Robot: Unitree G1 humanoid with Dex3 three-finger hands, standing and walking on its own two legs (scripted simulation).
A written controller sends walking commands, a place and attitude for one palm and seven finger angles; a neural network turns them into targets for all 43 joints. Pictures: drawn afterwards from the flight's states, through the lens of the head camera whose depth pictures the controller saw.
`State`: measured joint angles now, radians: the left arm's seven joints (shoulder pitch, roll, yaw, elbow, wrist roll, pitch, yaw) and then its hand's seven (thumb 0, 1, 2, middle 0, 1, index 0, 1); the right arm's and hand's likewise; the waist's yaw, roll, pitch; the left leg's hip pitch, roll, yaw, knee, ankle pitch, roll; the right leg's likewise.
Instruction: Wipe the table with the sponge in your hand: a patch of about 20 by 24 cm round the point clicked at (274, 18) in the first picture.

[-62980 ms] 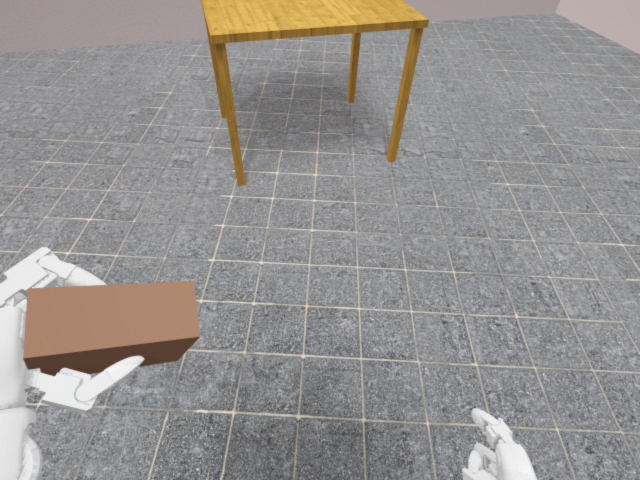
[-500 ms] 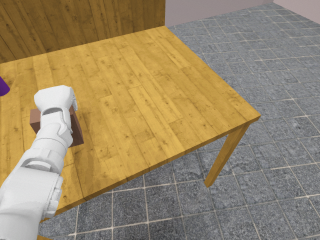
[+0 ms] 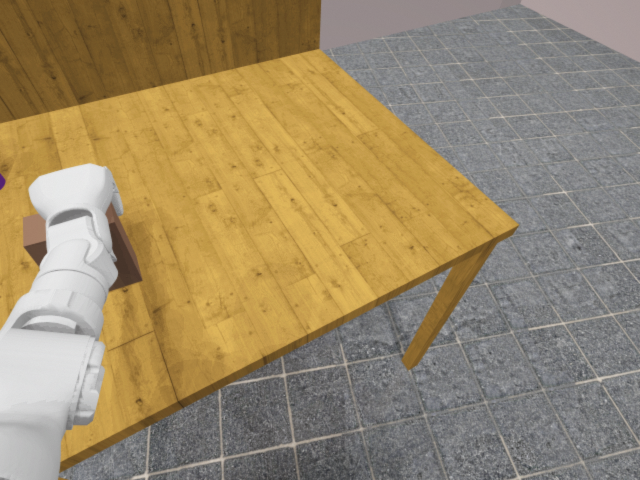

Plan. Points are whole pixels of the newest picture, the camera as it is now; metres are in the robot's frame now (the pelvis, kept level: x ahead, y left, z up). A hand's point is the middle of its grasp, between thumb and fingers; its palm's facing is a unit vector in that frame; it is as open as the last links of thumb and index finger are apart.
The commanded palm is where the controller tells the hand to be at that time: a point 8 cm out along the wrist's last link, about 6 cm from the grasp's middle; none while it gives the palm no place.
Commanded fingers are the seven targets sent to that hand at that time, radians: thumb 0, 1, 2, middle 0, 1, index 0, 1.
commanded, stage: slide back across to the first lane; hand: left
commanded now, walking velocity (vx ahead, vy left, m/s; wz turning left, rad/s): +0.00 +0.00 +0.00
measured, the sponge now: (94, 261) +0.42 +0.32 +0.00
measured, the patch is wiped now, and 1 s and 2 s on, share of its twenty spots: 0.95 1.00 1.00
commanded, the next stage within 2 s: wipe back along the first lane in 0.28 s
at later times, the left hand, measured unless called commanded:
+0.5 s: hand (54, 240) +0.42 +0.34 +0.06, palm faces -0.14 +0.00 -0.99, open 9.6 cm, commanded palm +0.39 +0.32 +0.12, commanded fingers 0.00 0.10 1.30 -1.20 -1.60 -1.20 -1.60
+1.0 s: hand (60, 265) +0.38 +0.32 +0.06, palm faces -0.08 -0.04 -1.00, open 9.6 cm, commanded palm +0.34 +0.31 +0.11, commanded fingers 0.00 0.10 1.30 -1.20 -1.60 -1.20 -1.60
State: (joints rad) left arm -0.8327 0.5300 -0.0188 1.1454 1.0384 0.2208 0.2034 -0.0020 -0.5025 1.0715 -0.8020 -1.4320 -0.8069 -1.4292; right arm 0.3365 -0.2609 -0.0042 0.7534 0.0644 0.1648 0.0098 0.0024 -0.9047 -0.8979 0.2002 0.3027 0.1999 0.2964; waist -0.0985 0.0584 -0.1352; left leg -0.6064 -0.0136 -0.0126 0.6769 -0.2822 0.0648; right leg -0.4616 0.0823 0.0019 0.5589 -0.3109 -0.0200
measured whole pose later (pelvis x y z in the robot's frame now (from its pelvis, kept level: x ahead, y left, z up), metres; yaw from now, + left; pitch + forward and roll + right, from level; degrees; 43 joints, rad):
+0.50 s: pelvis +0.01 -0.01 +0.00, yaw +2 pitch +11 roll -3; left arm -0.72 0.60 -0.02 1.00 1.05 0.11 0.13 0.00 -0.49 1.06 -0.79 -1.43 -0.80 -1.43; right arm 0.23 -0.28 -0.01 0.70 0.07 0.17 -0.01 0.00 -0.90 -0.90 0.20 0.30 0.20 0.30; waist -0.04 0.05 -0.10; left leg -0.55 -0.02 -0.04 0.64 -0.28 0.05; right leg -0.40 0.08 -0.02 0.51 -0.31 -0.03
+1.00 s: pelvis +0.02 -0.01 +0.01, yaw +1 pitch +8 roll -3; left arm -0.46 0.53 -0.03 0.74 0.98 0.18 0.14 0.00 -0.47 1.06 -0.76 -1.47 -0.76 -1.47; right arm 0.20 -0.28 0.00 0.66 0.09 0.21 0.00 0.00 -0.91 -0.90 0.20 0.30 0.20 0.30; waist -0.01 0.07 -0.11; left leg -0.45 -0.02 -0.03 0.59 -0.28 0.05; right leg -0.30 0.07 -0.01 0.46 -0.30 -0.03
